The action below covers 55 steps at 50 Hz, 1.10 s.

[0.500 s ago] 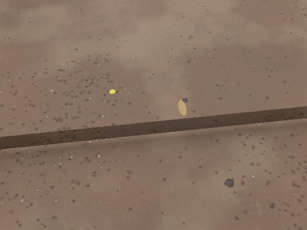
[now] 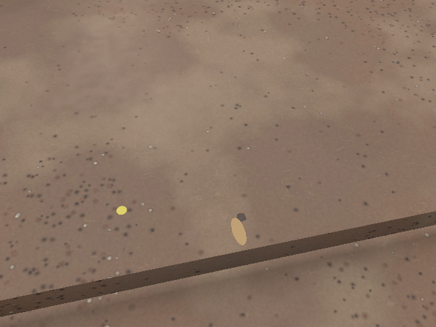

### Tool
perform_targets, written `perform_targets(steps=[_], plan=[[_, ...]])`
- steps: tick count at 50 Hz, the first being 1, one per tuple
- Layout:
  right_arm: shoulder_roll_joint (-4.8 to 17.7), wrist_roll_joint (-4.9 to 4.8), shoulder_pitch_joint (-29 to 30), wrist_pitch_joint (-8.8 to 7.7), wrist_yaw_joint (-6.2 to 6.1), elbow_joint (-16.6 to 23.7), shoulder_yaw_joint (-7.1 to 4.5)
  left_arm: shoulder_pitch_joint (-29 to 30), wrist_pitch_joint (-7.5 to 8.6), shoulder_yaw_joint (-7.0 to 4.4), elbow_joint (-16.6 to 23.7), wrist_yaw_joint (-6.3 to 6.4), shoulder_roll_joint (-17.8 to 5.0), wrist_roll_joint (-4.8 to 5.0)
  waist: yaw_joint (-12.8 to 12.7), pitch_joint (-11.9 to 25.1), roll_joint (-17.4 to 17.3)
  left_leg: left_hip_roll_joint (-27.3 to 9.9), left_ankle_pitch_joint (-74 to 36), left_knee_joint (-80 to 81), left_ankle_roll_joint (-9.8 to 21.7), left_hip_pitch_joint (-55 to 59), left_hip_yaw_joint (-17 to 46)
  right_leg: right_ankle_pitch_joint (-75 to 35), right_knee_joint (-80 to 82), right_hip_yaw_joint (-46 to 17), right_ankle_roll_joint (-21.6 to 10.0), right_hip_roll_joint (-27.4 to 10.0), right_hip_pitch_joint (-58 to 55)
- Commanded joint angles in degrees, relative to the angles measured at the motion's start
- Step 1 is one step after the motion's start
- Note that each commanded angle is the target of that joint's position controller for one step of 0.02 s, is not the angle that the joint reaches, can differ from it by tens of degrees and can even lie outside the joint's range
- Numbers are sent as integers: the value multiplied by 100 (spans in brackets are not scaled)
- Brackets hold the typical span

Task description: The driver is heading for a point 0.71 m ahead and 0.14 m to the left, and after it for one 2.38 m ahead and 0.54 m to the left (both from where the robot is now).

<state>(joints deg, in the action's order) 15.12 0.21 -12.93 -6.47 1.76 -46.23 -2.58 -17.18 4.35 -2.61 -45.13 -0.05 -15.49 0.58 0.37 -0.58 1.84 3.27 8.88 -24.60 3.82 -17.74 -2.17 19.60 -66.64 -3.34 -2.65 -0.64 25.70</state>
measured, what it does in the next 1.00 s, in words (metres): walks ahead, turning left: right foot, then left foot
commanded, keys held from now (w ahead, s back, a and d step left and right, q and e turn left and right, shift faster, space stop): w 0.12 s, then w+q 0.88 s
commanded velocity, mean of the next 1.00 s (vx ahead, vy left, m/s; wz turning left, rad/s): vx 0.50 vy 0.00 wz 0.37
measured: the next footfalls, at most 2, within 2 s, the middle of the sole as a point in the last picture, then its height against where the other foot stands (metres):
right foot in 0.38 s outside the picture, level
left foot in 0.90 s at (164, 320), level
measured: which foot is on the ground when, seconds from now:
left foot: down 0.00-0.38, up 0.40-0.88, down 0.90-1.00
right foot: up 0.00-0.36, down 0.38-0.90, up 0.92-1.00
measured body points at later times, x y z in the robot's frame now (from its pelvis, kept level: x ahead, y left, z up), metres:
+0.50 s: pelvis +0.26 -0.05 +0.00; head +0.29 -0.05 +0.45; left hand +0.40 +0.23 -0.09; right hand +0.34 -0.32 -0.13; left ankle +0.14 +0.08 -0.65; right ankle +0.33 -0.15 -0.74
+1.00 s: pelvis +0.47 +0.08 -0.01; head +0.48 +0.10 +0.44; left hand +0.47 +0.37 -0.13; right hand +0.70 -0.12 -0.11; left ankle +0.47 +0.15 -0.74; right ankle +0.44 -0.11 -0.60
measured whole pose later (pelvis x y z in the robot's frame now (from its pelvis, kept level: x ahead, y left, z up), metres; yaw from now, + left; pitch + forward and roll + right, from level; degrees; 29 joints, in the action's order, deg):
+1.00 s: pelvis +0.47 +0.08 -0.01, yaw +26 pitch +2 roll -1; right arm 15.9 -0.1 -13.8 -0.9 1.7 -41.3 -3.7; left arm -11.5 5.8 -2.6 -44.9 -0.3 -15.9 1.1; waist 0.6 -0.9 1.1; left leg 3.4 15.1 -34.9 5.3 -21.6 -1.0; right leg 24.2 -81.6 -0.7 2.4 -4.0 27.3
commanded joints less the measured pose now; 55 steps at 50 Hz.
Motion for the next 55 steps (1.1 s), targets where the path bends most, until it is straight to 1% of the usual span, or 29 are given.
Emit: perform_targets(steps=[1,4,8,13,16,17,18,19,20,21,22,23,24,26,28,35,39,42,43,44,45,46,47,48,49,50,51,52,55], plan=[[582,-7,-117,-82,10,219,-106,-66,47,-134,422,24,-407,-16,-82,262,-614,-1538,-939,1428,1000,969,1750,-398,277,-123,89,-577,1017],[801,-51,-309,-70,-51,81,-163,379,26,-102,613,61,-321,-65,-14,120,-543,-1514,-1618,1609,1040,959,1319,-982,1010,-2,257,-671,1376],[831,-120,-692,30,-125,-87,-154,1196,90,-50,836,32,-172,-59,259,-7,-513,-1240,-1657,1628,805,1012,902,-2125,2451,148,322,-520,1195],[930,-174,-1133,152,-172,-273,-178,2031,217,-52,1097,-105,-219,28,491,-200,-596,-1419,-1285,1244,763,1388,1231,-2255,3569,172,350,-183,870],[1047,-177,-1006,229,-242,-276,-236,1882,316,-132,1123,-146,-458,25,226,-99,-749,-1602,-1454,769,617,1646,1590,-1736,3990,105,189,-85,332],[1057,-169,-874,243,-252,-240,-239,1466,344,-190,1014,-125,-564,10,-38,110,-767,-1484,-1933,365,523,1558,1534,-1718,4217,213,74,2,-343],[924,-126,-825,231,-244,-193,-191,719,358,-310,815,-70,-824,-37,-374,637,-694,-1156,-2266,-484,359,1201,1340,-1835,4221,169,-127,-111,-1568],[573,-2,-638,201,-235,40,-60,-345,348,-424,703,4,-1255,-146,-834,1560,-157,-717,-1063,-2177,120,84,1044,-2198,3923,-805,-532,-1172,-3323],[29,-124,-1451,104,-220,176,102,-629,252,-504,583,-12,-1591,-191,-458,2347,1586,-40,2294,-3934,-175,-2022,573,-1549,4281,-3095,-1363,-2513,-5087],[635,-250,-1307,80,-212,58,-34,-623,221,-382,634,-6,-1023,-157,-618,2162,1109,-360,2444,-4741,-197,-2585,1068,-610,4606,-3507,-1322,-2411,-4794],[911,-291,-818,101,-214,160,-129,-301,213,-292,654,10,-748,-102,-616,1328,698,-582,1920,-4903,-197,-2827,983,-599,4753,-2592,-1072,-2210,-4048],[839,-233,-569,141,-230,192,-137,41,208,-237,646,0,-624,-99,-459,894,326,-803,1472,-4800,-238,-2635,847,-935,4950,-1945,-938,-1951,-3273],[764,-171,-432,188,-232,240,-161,320,208,-201,611,-23,-502,-100,-297,529,278,-937,1191,-4585,-270,-2461,807,-1226,5185,-1488,-893,-1751,-2619],[496,-193,-559,342,-211,255,-151,607,256,-200,537,-46,-440,-120,-27,248,466,-1086,898,-4427,-330,-1990,748,-1553,5620,-793,-859,-1537,-1840],[355,-179,-441,430,-196,373,-139,667,315,-247,443,-42,-532,-110,64,113,346,-1114,621,-4280,-408,-2039,741,-2019,5834,-303,-936,-1531,-1618],[232,-116,434,491,-44,716,-92,419,193,-340,187,82,-849,-102,-175,-70,220,-1061,-682,-2737,-447,-1982,389,-2154,5865,924,-771,-1459,-1901],[225,-93,1049,619,47,1064,-51,186,-2,-376,97,77,-1012,-31,-337,-256,193,-964,154,-2501,-209,-2301,86,-2606,5479,973,-638,-1883,-2728],[499,-52,709,665,83,1129,-201,389,-107,-413,178,80,-1270,107,2,191,431,-413,698,-1961,34,-969,-447,-5436,4264,1472,-364,-1692,-2716],[655,-59,31,656,77,971,-328,501,-135,-414,193,69,-1305,182,404,533,389,-133,415,-1462,182,-69,-599,-6097,3294,1607,-256,-1538,-2558],[885,-75,-926,650,20,682,-493,618,-121,-373,209,44,-1208,231,903,894,219,104,-474,-582,388,1271,-623,-5646,2092,1679,-15,-1262,-1994],[1456,-92,-1443,667,-93,445,-636,654,-28,-201,373,30,-647,-49,901,655,-967,-686,-1453,-170,588,2523,888,-1436,128,1553,364,-744,-41],[2114,52,-1180,615,-128,775,-636,-28,171,30,558,-17,-24,-150,151,1454,-1962,-2245,-2368,-34,1815,3695,4087,1609,-1963,669,667,124,1798],[1676,22,-1446,540,-43,769,-593,458,324,-64,589,-53,-535,45,770,1992,-775,-2527,-743,741,2136,3767,4777,1103,-2536,-201,672,54,2495],[1337,-39,-1519,500,-37,547,-509,739,379,-67,643,-74,-521,214,648,1139,-576,-2301,488,868,1919,3334,4174,698,-2434,-60,500,-177,3080],[1002,-62,-1206,495,-33,505,-397,904,393,-10,622,-33,-365,108,452,520,-286,-2038,913,840,1596,2574,3669,359,-2358,59,426,-384,3202],[696,-4,-801,486,-25,621,-261,1001,353,0,645,-1,-324,-26,247,215,-269,-1815,491,762,1421,1801,3229,159,-2452,100,401,-500,3045],[501,53,-626,485,-39,669,-162,910,272,-13,697,-40,-307,-46,11,61,-436,-1633,220,811,1355,1150,2913,43,-2703,122,375,-548,2864],[385,84,-736,512,-64,520,-100,821,167,30,680,-60,-80,-7,-38,26,-835,-1630,-539,804,1390,900,2686,333,-3989,414,412,-399,3149],[275,100,-1069,590,-60,23,37,555,-32,227,711,-63,360,189,-176,-202,-709,-1642,-1244,657,994,456,1870,637,-5704,482,318,-346,4362]])
Keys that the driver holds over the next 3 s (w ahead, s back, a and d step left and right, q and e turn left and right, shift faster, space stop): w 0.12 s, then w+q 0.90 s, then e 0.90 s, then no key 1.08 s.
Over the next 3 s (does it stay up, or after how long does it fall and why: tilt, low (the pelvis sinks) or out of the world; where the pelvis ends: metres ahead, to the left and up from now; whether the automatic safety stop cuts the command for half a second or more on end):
stays up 0.73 0.22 0.10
